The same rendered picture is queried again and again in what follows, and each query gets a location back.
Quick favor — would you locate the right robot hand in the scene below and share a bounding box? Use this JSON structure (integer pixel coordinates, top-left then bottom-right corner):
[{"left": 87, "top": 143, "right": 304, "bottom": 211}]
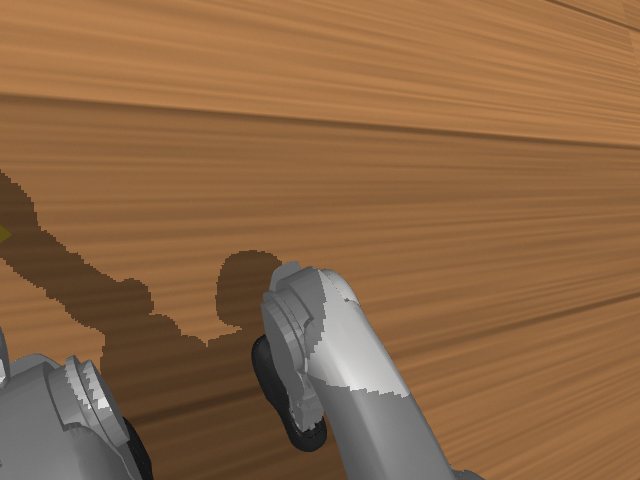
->
[{"left": 449, "top": 463, "right": 485, "bottom": 480}]

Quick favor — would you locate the small box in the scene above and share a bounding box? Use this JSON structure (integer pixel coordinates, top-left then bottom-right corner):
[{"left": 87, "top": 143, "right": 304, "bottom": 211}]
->
[{"left": 0, "top": 224, "right": 12, "bottom": 243}]

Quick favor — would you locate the left robot foot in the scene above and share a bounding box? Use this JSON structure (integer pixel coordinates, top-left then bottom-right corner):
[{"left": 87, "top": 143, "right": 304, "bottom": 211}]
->
[{"left": 122, "top": 416, "right": 154, "bottom": 480}]

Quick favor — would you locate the right robot foot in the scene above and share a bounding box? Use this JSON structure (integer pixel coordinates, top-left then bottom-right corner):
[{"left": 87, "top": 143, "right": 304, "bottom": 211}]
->
[{"left": 251, "top": 334, "right": 327, "bottom": 452}]

